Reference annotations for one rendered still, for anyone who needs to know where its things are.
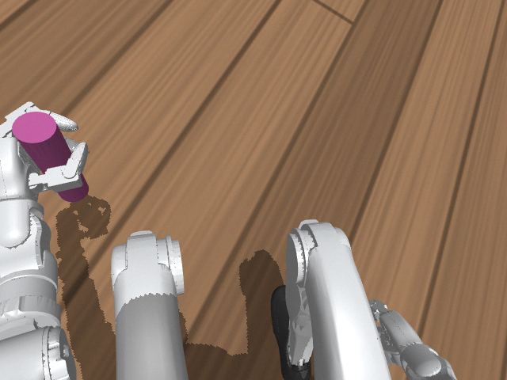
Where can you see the left robot hand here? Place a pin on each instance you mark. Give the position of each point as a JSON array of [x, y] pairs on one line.
[[20, 176]]

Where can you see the left robot arm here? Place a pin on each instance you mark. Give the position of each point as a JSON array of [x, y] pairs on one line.
[[33, 346]]

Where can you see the right robot foot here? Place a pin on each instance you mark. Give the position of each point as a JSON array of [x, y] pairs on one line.
[[280, 320]]

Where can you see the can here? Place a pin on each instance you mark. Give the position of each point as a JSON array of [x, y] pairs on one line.
[[42, 139]]

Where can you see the right robot hand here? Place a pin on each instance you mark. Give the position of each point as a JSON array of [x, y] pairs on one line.
[[395, 332]]

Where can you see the right robot arm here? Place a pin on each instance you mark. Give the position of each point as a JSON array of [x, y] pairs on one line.
[[421, 362]]

